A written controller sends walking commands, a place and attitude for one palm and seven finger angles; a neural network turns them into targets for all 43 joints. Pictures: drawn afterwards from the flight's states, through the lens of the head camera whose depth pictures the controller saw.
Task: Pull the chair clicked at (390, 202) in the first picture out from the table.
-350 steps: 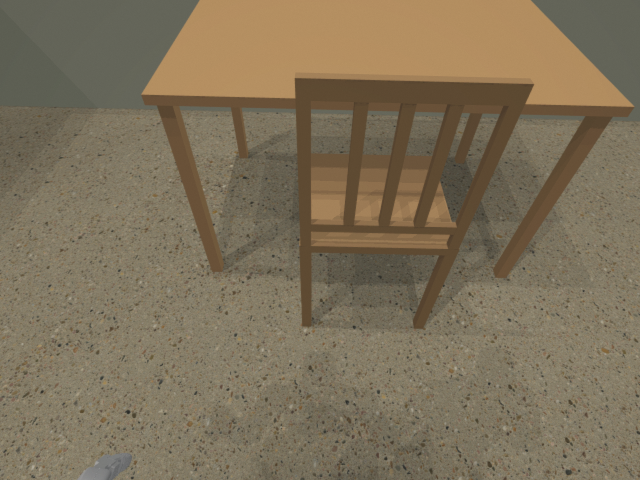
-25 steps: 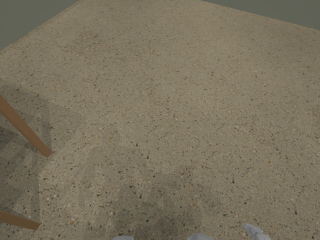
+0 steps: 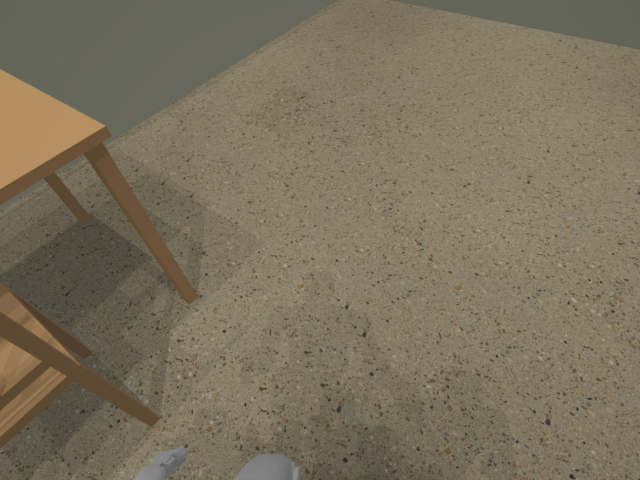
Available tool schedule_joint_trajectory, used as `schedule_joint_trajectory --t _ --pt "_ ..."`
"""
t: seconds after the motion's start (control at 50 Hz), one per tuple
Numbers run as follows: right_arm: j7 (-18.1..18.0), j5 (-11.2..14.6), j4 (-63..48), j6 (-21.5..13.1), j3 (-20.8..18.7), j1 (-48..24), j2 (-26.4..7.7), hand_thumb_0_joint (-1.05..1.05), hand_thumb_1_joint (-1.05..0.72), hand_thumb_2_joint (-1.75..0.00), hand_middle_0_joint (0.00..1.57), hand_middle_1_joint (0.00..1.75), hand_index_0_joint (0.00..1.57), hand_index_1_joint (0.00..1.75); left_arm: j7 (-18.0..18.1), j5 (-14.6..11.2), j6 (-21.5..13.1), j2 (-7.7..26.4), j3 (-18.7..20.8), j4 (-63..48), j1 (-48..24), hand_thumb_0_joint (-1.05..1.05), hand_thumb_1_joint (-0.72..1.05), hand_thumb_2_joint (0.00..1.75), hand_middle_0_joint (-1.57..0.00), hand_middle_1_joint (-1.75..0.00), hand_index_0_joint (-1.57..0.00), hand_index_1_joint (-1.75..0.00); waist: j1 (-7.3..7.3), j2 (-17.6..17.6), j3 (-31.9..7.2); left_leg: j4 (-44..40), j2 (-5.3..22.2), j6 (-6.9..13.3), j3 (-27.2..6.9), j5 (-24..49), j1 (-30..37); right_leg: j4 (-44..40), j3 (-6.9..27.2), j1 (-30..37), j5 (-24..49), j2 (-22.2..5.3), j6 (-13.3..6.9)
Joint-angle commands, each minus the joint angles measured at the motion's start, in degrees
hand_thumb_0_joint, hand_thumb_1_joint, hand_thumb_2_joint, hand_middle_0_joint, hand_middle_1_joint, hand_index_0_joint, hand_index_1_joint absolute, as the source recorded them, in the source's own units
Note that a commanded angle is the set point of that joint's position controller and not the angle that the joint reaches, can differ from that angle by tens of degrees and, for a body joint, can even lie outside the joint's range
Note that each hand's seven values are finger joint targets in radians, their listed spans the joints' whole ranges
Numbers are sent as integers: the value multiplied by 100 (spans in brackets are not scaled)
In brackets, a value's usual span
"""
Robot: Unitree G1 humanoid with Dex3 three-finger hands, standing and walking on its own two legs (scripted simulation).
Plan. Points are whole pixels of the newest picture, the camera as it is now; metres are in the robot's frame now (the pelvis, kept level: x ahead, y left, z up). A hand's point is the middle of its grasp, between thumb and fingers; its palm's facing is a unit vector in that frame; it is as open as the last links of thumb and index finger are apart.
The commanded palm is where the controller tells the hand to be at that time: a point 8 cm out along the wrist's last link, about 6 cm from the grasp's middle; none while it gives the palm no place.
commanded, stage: turn to face it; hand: left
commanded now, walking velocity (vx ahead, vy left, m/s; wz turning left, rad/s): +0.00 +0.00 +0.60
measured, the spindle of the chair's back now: out of the picture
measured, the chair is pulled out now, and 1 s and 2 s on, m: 0.00 0.00 0.00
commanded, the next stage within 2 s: take the last steps up to it in 1.38 s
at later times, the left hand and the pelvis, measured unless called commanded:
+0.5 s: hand out of the picture +0.00 +0.32 -0.17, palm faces +0.32 -0.92 -0.23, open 7.4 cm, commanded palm none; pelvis -0.01 +0.09 +0.00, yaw +17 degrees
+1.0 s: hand out of the picture +0.00 +0.29 -0.14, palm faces +0.52 -0.80 -0.29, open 7.4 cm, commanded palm none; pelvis -0.02 +0.04 +0.00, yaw +33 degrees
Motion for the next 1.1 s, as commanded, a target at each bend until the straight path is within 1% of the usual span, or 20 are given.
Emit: schedule_joint_trajectory --t 0.0,0.14,0.18,0.2,0.22,0.24,0.26,0.28,0.34,0.4,0.52,0.68,0.82,0.9,0.96,0.98,1.0,1.02,1.04,1.08 --pt "48 11 -467 -106 -24 -415 -324 0 -90 -90 20 30 20 30 69 19 -125 1182 344 -283 335 0 90 90 -20 -30 -20 -30 278 -1486 -305 -230 265 -149 188 64 -445 -978 554 720 2645 -1345 -498" --pt "67 60 -619 -211 111 -840 -220 0 -90 -90 20 30 20 30 51 75 -30 1511 473 -89 646 0 90 90 -20 -30 -20 -30 517 -1755 -503 -2267 236 7 764 -261 412 -490 160 877 3039 -1636 -574" --pt "51 62 -596 -268 93 -592 -274 0 -90 -90 20 30 20 30 37 71 -3 1515 503 -37 588 0 90 90 -20 -30 -20 -30 389 -1626 -646 -3135 185 90 854 101 970 -60 -25 729 2886 -1644 -392" --pt "44 38 -521 -303 51 -243 -431 0 -90 -90 20 30 20 30 22 19 19 1508 513 -47 536 0 90 90 -20 -30 -20 -30 181 -1309 -825 -3918 157 144 798 834 1634 538 -235 448 2588 -1532 -163" --pt "27 14 -417 -365 -66 236 -887 0 -90 -90 20 30 20 30 -3 -32 42 1315 479 -126 568 0 90 90 -20 -30 -20 -30 -89 -153 -1195 -4481 717 413 -29 1939 2789 1745 -381 -489 1583 -1205 163" --pt "-33 24 -387 -413 -235 667 -1577 0 -90 -90 20 30 20 30 -51 -72 49 863 367 -419 299 0 90 90 -20 -30 -20 -30 -359 1798 -1274 -4668 2395 1205 -2236 4681 3424 3081 -266 -2242 -2158 -308 660" --pt "-88 69 -230 -365 -219 959 -1637 0 -90 -90 20 30 20 30 1 -24 114 946 326 -500 -4 0 90 90 -20 -30 -20 -30 -433 1214 -1448 -4485 2651 1685 -2142 5459 3322 3675 484 -2282 -2319 -296 549" --pt "-132 52 -253 -373 -162 815 -1427 0 -90 -90 20 30 20 30 32 0 156 945 336 -455 -134 0 90 90 -20 -30 -20 -30 -335 921 -1255 -4562 2374 1601 -1846 4831 3044 3893 634 -2305 -1958 -383 503" --pt "-230 16 -510 -407 -2 -87 -990 0 -90 -90 20 30 20 30 -26 0 150 993 404 -134 -43 0 90 90 -20 -30 -20 -30 31 804 -573 -4691 1537 1225 -1212 4163 2222 4149 833 -2195 -787 -306 559" --pt "-229 33 -576 -451 35 -192 -897 0 -90 -90 20 30 20 30 -60 4 166 981 410 27 221 0 90 90 -20 -30 -20 -30 169 430 -686 -4835 1258 1124 -1033 3725 2165 3965 801 -1962 -295 -175 610" --pt "-222 30 -489 -423 -7 157 -851 0 -90 -90 20 30 20 30 5 17 176 1037 428 -78 -99 0 90 90 -20 -30 -20 -30 61 337 -570 -5095 1246 1145 -1735 2698 2267 3569 996 -2154 -116 -95 698" --pt "-245 -13 -372 -387 -73 557 -824 0 -90 -90 20 30 20 30 46 -28 127 994 391 -337 -714 0 90 90 -20 -30 -20 -30 -125 364 -690 -4941 1224 1386 -2652 2895 2495 2723 1143 -2064 -620 152 634" --pt "-238 -43 -339 -283 -114 539 -854 0 -90 -90 20 30 20 30 82 -80 146 904 362 -402 -640 0 90 90 -20 -30 -20 -30 -65 416 -784 -5010 1038 1410 -3258 2212 2061 1931 1222 -1338 -805 475 473" --pt "-205 -42 -348 -222 -153 404 -868 0 -90 -90 20 30 20 30 106 -115 124 899 359 -365 -328 0 90 90 -20 -30 -20 -30 27 533 -854 -4982 805 1270 -3301 2083 1795 1014 1158 -600 -716 708 350" --pt "-146 23 -392 -177 -155 199 -736 0 -90 -90 20 30 20 30 140 -141 75 1035 414 -220 209 0 90 90 -20 -30 -20 -30 284 382 -875 -4748 401 815 -2852 1177 758 -755 1077 987 200 636 213" --pt "-118 79 -391 -155 -138 249 -495 0 -90 -90 20 30 20 30 159 -94 35 1368 478 -209 300 0 90 90 -20 -30 -20 -30 328 -417 -843 -4020 52 509 -2302 62 -157 -1395 1808 1749 -170 -188 -36" --pt "-152 95 -515 -183 -96 363 -187 0 -90 -90 20 30 20 30 186 14 21 1782 553 -322 234 0 90 90 -20 -30 -20 -30 354 -1880 -776 -2268 -707 86 -955 -754 -1040 -1961 3576 1797 -957 -1845 -676" --pt "-166 -32 -517 -201 -155 251 -569 0 -90 -90 20 30 20 30 190 -14 61 1670 455 -432 -136 0 90 90 -20 -30 -20 -30 216 -1356 -483 -1143 -510 132 -778 -841 -666 -1968 3304 419 -663 -2227 -938" --pt "-111 -61 -489 -142 -158 438 -472 0 -90 -90 20 30 20 30 167 -16 83 1523 382 -555 -638 0 90 90 -20 -30 -20 -30 -81 -902 -333 -378 -473 133 -716 -411 -349 -1936 2623 -218 -537 -1871 -914" --pt "-57 -49 -291 -36 -155 541 -472 0 -90 -90 20 30 20 30 134 -69 18 1196 355 -502 -801 0 90 90 -20 -30 -20 -30 -214 -1191 -155 241 -192 61 -500 57 -225 -1791 1934 -566 -39 -1231 -584"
